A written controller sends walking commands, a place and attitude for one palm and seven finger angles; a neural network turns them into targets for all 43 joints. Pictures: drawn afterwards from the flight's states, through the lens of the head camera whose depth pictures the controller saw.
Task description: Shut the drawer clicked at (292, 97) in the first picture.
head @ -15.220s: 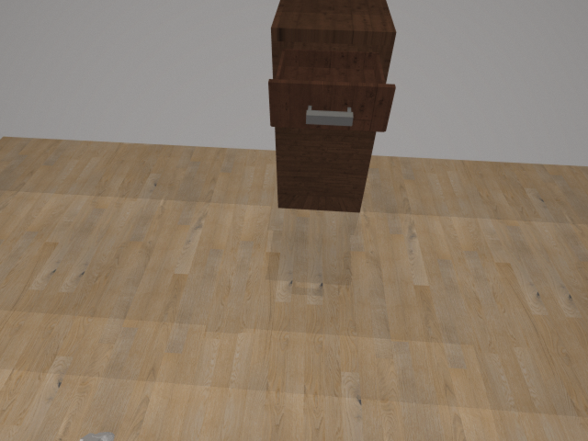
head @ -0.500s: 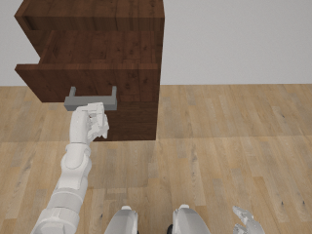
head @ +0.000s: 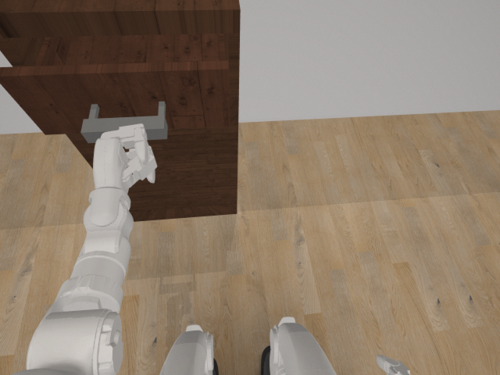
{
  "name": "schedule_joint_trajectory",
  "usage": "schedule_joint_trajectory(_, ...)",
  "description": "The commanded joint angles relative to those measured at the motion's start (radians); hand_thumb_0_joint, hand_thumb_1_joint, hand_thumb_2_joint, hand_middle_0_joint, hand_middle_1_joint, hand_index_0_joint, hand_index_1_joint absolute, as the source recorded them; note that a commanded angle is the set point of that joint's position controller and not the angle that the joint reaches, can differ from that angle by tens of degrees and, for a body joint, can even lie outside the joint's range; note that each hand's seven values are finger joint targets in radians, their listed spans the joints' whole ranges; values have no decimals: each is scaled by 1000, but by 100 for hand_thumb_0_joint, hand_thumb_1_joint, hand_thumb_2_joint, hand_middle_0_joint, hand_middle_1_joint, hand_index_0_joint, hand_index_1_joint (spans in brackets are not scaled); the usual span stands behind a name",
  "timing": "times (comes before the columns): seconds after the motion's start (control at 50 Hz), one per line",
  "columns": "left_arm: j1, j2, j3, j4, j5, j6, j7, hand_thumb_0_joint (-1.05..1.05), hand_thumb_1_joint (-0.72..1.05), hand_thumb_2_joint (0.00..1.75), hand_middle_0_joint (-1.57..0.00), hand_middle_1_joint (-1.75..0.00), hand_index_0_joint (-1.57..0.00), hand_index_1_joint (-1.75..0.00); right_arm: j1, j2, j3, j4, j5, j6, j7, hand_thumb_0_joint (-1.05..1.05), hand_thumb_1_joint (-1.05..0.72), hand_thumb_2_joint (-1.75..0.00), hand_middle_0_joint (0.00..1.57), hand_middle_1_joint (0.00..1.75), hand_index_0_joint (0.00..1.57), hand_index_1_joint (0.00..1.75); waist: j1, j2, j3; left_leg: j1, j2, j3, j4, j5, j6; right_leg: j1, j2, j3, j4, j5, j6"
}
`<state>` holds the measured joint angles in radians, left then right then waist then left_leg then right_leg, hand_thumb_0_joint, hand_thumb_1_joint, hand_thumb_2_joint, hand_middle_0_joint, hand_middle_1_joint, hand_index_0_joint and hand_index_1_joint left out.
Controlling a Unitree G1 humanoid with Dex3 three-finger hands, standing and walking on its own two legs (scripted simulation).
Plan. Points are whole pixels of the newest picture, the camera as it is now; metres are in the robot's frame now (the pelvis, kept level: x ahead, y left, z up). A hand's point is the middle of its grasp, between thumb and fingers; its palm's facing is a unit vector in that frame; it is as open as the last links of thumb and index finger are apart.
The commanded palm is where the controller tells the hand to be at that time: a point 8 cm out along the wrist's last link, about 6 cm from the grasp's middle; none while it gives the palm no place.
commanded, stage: push the drawer shut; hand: left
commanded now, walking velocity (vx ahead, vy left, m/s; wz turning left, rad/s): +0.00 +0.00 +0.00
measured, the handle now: (127, 118) +0.53 +0.19 +0.04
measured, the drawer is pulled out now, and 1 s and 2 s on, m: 0.08 0.00 0.00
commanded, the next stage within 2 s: pull the fist back off the drawer in 1.10 s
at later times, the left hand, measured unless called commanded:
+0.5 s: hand (153, 130) +0.51 +0.15 +0.04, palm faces +0.06 -1.00 -0.03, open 3.4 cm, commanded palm +0.49 +0.20 +0.04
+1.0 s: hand (147, 118) +0.54 +0.16 +0.03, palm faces +0.06 -1.00 -0.04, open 3.0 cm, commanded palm +0.55 +0.19 +0.04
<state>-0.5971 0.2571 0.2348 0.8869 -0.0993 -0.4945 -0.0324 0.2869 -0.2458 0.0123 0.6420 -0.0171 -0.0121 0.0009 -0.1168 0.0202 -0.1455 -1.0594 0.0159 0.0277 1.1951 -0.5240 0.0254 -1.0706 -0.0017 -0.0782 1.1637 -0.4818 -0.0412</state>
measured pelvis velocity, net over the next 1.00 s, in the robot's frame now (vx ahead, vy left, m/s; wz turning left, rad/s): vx -0.01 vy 0.01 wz -0.01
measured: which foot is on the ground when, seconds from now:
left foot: down 0.00-1.00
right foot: down 0.00-1.00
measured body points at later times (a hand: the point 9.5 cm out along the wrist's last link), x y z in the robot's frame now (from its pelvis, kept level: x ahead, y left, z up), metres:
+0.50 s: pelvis +0.00 +0.00 -0.01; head +0.14 +0.01 +0.42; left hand +0.50 +0.20 +0.04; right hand +0.02 -0.26 -0.13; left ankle +0.02 +0.10 -0.64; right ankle +0.04 -0.10 -0.64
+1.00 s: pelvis -0.01 +0.01 -0.02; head +0.15 +0.04 +0.40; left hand +0.53 +0.21 +0.04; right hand -0.02 -0.25 -0.13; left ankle +0.02 +0.10 -0.64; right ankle +0.04 -0.10 -0.64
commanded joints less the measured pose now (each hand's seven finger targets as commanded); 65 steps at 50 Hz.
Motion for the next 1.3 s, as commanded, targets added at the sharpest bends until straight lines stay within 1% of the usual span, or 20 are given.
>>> schedule_joint_trajectory(0.0,-496,217,66,-176,-7,-83,8,0,90,90,-140,-160,-140,-160,102,-159,-54,-77,-2,-21,-6,0,-90,-90,20,30,20,30,-33,23,-441,207,-16,-55,-140,237,1,276,16,82,-160,225,22)
schedule_joint_trajectory(0.04,-544,214,62,-155,-4,-90,5,0,90,90,-140,-160,-140,-160,106,-157,-51,-74,-5,-19,-6,0,-90,-90,20,30,20,30,-44,29,-441,188,-20,-51,-134,214,5,274,15,89,-166,207,24)
schedule_joint_trajectory(0.06,-555,256,91,-149,1,-96,7,0,90,90,-140,-160,-140,-160,113,-163,-51,-72,-8,-17,-7,0,-90,-90,20,30,20,30,-36,41,-450,192,-19,-55,-133,224,4,273,16,90,-158,213,21)
schedule_joint_trajectory(0.1,-585,229,70,-111,5,-97,4,0,90,90,-140,-160,-140,-160,117,-159,-49,-69,-8,-12,-5,0,-90,-90,20,30,20,30,-55,43,-440,194,-18,-54,-130,221,5,251,17,86,-162,209,24)
schedule_joint_trajectory(0.14,-609,267,95,-97,11,-103,4,0,90,90,-140,-160,-140,-160,128,-164,-48,-66,-11,-7,-4,0,-90,-90,20,30,20,30,-48,60,-466,195,-19,-57,-125,231,5,256,17,89,-155,212,22)
schedule_joint_trajectory(0.2,-652,294,111,-72,18,-104,-2,0,90,90,-140,-160,-140,-160,148,-170,-50,-62,-16,2,-2,0,-90,-90,20,30,20,30,-61,55,-495,208,-15,-63,-116,259,6,252,21,85,-146,234,23)
schedule_joint_trajectory(0.24,-674,270,88,-64,20,-103,-8,0,90,90,-140,-160,-140,-160,149,-168,-48,-64,-16,9,2,0,-90,-90,20,30,20,30,-69,90,-495,228,-14,-65,-117,263,4,227,22,82,-147,230,21)
schedule_joint_trajectory(0.32,-727,296,103,-23,27,-96,-2,0,90,90,-140,-160,-140,-160,165,-175,-47,-55,-20,21,5,0,-90,-90,20,30,20,30,-88,81,-482,214,-10,-71,-108,258,8,204,25,81,-149,218,23)
schedule_joint_trajectory(0.38,-739,358,146,-23,40,-101,-1,0,90,90,-140,-160,-140,-160,187,-182,-45,-58,-25,31,7,0,-90,-90,20,30,20,30,-76,101,-531,237,-9,-76,-106,298,5,221,30,78,-137,248,19)
schedule_joint_trajectory(0.4,-728,320,119,5,39,-94,-4,0,90,90,-140,-160,-140,-160,182,-176,-45,-62,-24,34,10,0,-90,-90,20,30,20,30,-84,94,-514,225,-11,-72,-105,286,7,216,30,80,-146,240,21)
schedule_joint_trajectory(0.52,-817,403,161,63,57,-79,0,0,90,90,-140,-160,-140,-160,207,-187,-35,-54,-27,48,9,0,-90,-90,20,30,20,30,-112,88,-468,149,-8,-72,-91,239,14,205,35,87,-151,201,23)
schedule_joint_trajectory(0.62,-873,419,165,72,64,-73,-7,0,90,90,-140,-160,-140,-160,226,-194,-35,-49,-34,54,12,0,-90,-90,20,30,20,30,-123,140,-530,214,-2,-91,-78,297,10,158,37,72,-133,222,21)
schedule_joint_trajectory(0.76,-1003,464,174,88,73,-56,3,0,90,90,-140,-160,-140,-160,254,-203,-27,-31,-38,63,11,0,-90,-90,20,30,20,30,-167,148,-507,197,5,-104,-64,285,15,113,42,67,-134,201,24)
schedule_joint_trajectory(0.86,-1102,444,129,73,84,-60,13,0,90,90,-140,-160,-140,-160,256,-208,-23,-21,-42,53,9,0,-90,-90,20,30,20,30,-196,211,-517,236,5,-125,-70,242,11,41,42,57,-133,147,21)
schedule_joint_trajectory(0.92,-1123,468,136,78,88,-62,20,0,90,90,-140,-160,-140,-160,259,-213,-20,-13,-45,46,7,0,-90,-90,20,30,20,30,-200,221,-541,254,8,-138,-69,238,7,24,43,51,-130,137,19)
schedule_joint_trajectory(0.96,-1152,428,97,94,89,-59,21,0,90,90,-140,-160,-140,-160,257,-213,-19,-9,-44,39,6,0,-90,-90,20,30,20,30,-219,235,-515,262,8,-146,-76,208,7,-18,43,46,-130,115,18)
schedule_joint_trajectory(1.0,-1157,473,124,115,89,-50,28,0,90,90,-140,-160,-140,-160,256,-222,-14,-7,-43,35,3,0,-90,-90,20,30,20,30,-218,226,-501,230,8,-145,-75,167,8,-17,43,50,-136,91,19)
schedule_joint_trajectory(1.1,-1198,506,119,128,88,-37,30,0,90,90,-140,-160,-140,-160,246,-229,-2,-6,-38,11,-8,0,-90,-90,20,30,20,30,-233,234,-502,185,10,-149,-86,72,13,-26,41,56,-138,35,21)
schedule_joint_trajectory(1.16,-1219,461,74,130,82,-29,27,0,90,90,-140,-160,-140,-160,243,-230,2,-2,-34,-9,-12,0,-90,-90,20,30,20,30,-246,265,-490,209,15,-167,-102,45,10,-71,39,48,-132,25,20)
schedule_joint_trajectory(1.28,-1217,466,89,144,88,-15,41,0,90,90,-140,-160,-140,-160,255,-240,0,3,-42,-22,-11,0,-90,-90,20,30,20,30,-242,258,-499,227,18,-192,-112,17,3,-99,34,36,-122,23,18)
